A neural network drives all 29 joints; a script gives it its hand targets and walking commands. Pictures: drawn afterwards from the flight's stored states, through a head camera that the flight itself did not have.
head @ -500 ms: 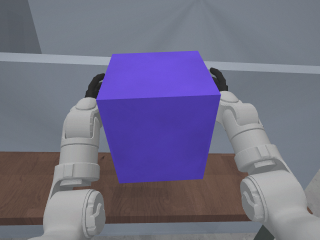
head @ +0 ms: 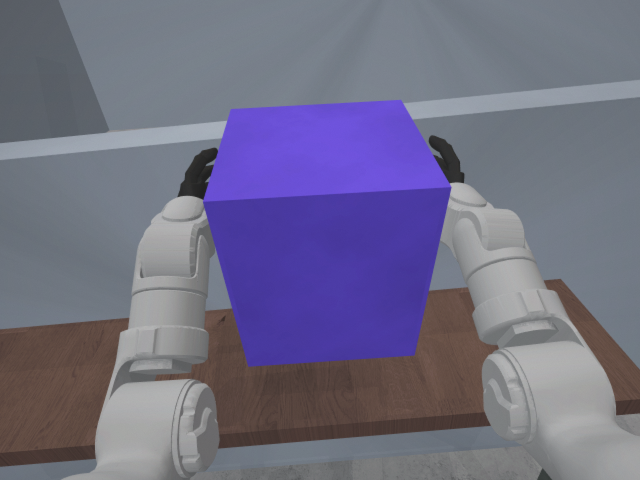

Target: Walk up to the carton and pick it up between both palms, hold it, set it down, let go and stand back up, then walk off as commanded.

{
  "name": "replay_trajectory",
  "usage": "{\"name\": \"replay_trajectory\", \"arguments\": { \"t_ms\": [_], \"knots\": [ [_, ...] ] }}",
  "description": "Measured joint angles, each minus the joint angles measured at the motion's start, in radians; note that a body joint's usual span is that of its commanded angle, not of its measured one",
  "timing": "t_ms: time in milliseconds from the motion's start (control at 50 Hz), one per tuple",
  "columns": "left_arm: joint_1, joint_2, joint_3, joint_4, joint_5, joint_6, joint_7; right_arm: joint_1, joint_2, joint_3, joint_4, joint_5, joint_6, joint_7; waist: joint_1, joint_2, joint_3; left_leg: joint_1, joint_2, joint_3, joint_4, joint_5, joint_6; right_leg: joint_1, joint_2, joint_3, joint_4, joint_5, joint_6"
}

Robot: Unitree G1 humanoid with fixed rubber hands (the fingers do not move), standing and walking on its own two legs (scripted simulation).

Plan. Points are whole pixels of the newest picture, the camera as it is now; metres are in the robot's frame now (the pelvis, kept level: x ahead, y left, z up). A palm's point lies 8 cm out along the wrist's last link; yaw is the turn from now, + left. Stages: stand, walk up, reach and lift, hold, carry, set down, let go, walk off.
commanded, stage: hold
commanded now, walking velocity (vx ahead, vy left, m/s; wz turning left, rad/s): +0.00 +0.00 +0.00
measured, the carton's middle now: (324, 234) +0.36 +0.00 +0.21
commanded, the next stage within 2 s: none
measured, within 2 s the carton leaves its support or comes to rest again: neither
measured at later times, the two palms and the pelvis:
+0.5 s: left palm (161, 214) +0.35 +0.18 +0.27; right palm (421, 169) +0.37 -0.12 +0.29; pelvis +0.00 +0.00 +0.00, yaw +0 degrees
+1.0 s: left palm (181, 216) +0.37 +0.17 +0.25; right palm (427, 184) +0.39 -0.13 +0.26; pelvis +0.01 +0.00 +0.00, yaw +0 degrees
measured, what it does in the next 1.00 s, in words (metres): stands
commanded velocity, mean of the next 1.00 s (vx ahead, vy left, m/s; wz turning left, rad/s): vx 0.00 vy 0.00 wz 0.00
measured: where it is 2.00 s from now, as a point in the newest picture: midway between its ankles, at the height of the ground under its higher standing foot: outside the picture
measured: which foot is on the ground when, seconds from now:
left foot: down 0.00-1.00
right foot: down 0.00-1.00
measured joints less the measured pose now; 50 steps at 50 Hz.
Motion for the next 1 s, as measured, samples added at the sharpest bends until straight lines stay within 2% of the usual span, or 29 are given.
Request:
{"name": "replay_trajectory", "arguments": {
  "t_ms": [100, 200, 300, 360, 500, 600, 760, 860, 1000],
  "knots": [
    [0.000, 0.016, 0.000, 0.003, 0.000, -0.001, -0.014, 0.000, 0.000, 0.037, -0.004, 0.000, 0.000, -0.017, 0.000, -0.029, 0.002, 0.001, 0.000, 0.000, -0.008, 0.000, 0.000, -0.003, 0.000, 0.000, 0.000, -0.003, 0.000],
    [0.000, 0.030, 0.000, -0.008, 0.000, -0.002, -0.030, 0.000, 0.000, 0.063, -0.030, 0.000, 0.011, -0.035, 0.000, -0.088, -0.006, 0.001, 0.000, 0.000, -0.008, -0.003, 0.000, -0.003, 0.000, 0.000, -0.001, -0.005, 0.000],
    [0.004, 0.029, 0.000, -0.051, 0.000, 0.013, -0.030, 0.000, 0.000, 0.063, -0.053, 0.000, 0.012, -0.033, 0.000, -0.150, -0.028, 0.001, 0.000, 0.000, -0.008, -0.003, 0.000, -0.002, 0.000, 0.000, -0.001, -0.005, 0.000],
    [0.004, 0.029, 0.000, -0.061, 0.000, 0.026, -0.028, 0.000, 0.000, 0.063, -0.053, 0.000, 0.015, -0.028, 0.000, -0.168, -0.041, 0.001, 0.000, 0.000, -0.004, -0.004, 0.000, 0.000, 0.000, 0.000, -0.001, -0.005, 0.000],
    [0.004, 0.014, 0.000, -0.063, 0.000, 0.031, -0.015, 0.000, 0.000, 0.027, -0.042, 0.000, 0.012, -0.005, 0.000, -0.143, -0.044, 0.001, 0.000, 0.000, 0.006, -0.004, -0.001, 0.004, 0.000, 0.000, -0.001, 0.000, 0.000],
    [0.004, -0.003, 0.000, -0.061, 0.003, 0.030, 0.003, 0.000, 0.001, 0.000, -0.026, 0.000, 0.001, 0.010, -0.001, -0.086, -0.036, 0.001, 0.000, 0.000, 0.006, -0.001, -0.001, 0.004, -0.001, 0.000, -0.001, 0.003, 0.000],
    [0.004, -0.001, 0.000, -0.022, 0.004, 0.001, -0.007, 0.000, 0.000, -0.002, -0.022, 0.000, 0.003, -0.001, -0.001, -0.001, -0.005, 0.001, 0.000, 0.000, 0.003, 0.001, 0.000, 0.003, 0.000, 0.000, -0.001, 0.003, 0.000],
    [0.004, 0.005, 0.000, -0.007, 0.004, -0.006, -0.016, 0.000, 0.000, 0.010, -0.022, 0.000, 0.008, -0.012, -0.001, -0.015, 0.010, 0.002, 0.000, 0.000, -0.008, 0.005, 0.000, -0.002, 0.000, -0.001, -0.001, 0.001, 0.000],
    [0.007, 0.027, 0.000, -0.022, 0.004, -0.004, -0.033, 0.000, 0.000, 0.062, -0.038, 0.000, 0.006, -0.034, -0.001, -0.090, 0.001, 0.002, 0.000, 0.000, -0.011, 0.000, 0.000, -0.003, 0.000, -0.001, -0.002, -0.003, 0.000]
  ]
}}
